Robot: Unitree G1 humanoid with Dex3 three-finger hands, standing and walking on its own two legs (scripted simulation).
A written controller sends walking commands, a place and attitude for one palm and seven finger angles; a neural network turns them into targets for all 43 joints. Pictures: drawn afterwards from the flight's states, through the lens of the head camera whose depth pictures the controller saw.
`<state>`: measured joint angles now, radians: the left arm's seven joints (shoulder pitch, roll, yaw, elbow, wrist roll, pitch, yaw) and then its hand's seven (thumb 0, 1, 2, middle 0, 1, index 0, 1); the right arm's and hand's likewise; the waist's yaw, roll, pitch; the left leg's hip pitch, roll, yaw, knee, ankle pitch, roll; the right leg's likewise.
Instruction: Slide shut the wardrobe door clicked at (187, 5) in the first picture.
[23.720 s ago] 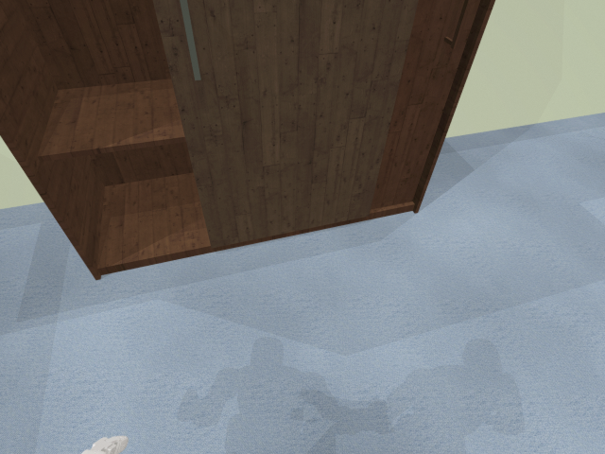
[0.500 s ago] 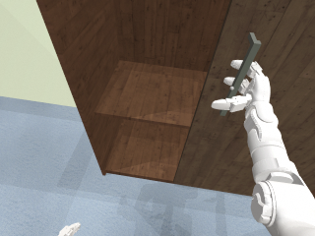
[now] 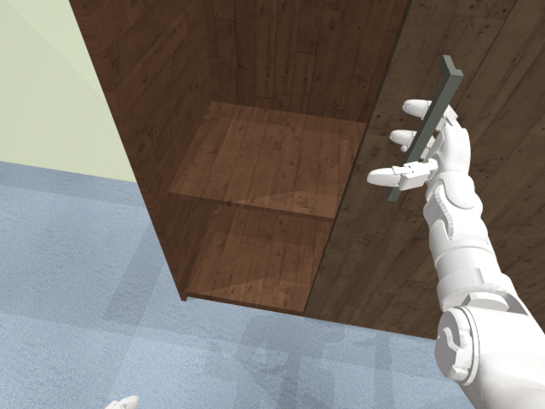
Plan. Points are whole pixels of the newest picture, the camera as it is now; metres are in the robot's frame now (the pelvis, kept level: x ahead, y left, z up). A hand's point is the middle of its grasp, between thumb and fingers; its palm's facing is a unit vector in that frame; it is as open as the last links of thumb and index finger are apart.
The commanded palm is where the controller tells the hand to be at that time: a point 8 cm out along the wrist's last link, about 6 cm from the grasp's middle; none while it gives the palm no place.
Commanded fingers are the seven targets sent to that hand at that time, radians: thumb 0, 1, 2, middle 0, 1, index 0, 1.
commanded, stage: slide the fingers in behind the handle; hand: right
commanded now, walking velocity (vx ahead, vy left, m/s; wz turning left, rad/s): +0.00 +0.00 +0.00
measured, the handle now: (415, 138) +0.51 -0.14 +0.16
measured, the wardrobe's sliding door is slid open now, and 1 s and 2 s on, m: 0.45 0.45 0.45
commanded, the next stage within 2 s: grip the handle and tug to test in 0.10 s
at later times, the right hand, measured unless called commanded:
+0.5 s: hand (407, 148) +0.47 -0.12 +0.16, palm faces +0.05 +1.00 +0.00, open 11.6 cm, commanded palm +0.44 -0.17 +0.16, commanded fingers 0.00 -0.25 -0.62 0.38 1.31 0.38 1.31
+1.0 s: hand (403, 149) +0.46 -0.11 +0.17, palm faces +0.04 +1.00 -0.01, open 5.0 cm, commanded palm +0.43 -0.17 +0.16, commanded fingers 0.00 -0.90 -0.90 0.45 1.40 0.45 1.40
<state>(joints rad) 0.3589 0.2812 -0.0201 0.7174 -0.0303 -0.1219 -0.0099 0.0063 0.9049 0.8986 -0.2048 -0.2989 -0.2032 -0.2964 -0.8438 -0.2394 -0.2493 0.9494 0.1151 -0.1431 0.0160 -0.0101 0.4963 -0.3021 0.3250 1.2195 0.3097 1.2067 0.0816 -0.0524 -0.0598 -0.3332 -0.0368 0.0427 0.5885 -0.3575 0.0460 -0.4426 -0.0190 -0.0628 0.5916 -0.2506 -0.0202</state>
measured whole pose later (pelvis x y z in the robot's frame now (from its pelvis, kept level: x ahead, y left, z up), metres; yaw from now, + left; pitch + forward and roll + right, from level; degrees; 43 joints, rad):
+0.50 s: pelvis +0.00 -0.01 +0.00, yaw +0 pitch +6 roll +0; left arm 0.35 0.28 -0.02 0.71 -0.03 -0.13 -0.02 0.01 0.90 0.90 -0.20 -0.30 -0.20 -0.30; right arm -0.88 -0.24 -0.23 0.97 0.11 -0.14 -0.01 -0.01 0.17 -0.44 0.36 1.27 0.35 1.26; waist 0.08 -0.05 -0.06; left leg -0.35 -0.03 0.04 0.60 -0.36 0.04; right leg -0.47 -0.01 -0.06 0.61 -0.25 -0.03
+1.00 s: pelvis +0.00 -0.01 +0.00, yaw +0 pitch +6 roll +0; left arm 0.35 0.27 -0.02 0.71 -0.03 -0.12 -0.02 0.01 0.90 0.90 -0.20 -0.30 -0.20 -0.30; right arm -0.82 -0.23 -0.23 0.89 0.11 -0.12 -0.01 0.02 -0.81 -0.85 0.44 1.39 0.44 1.39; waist 0.08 -0.05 -0.06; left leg -0.33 -0.04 0.03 0.58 -0.35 0.04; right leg -0.44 -0.02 -0.07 0.59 -0.25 -0.03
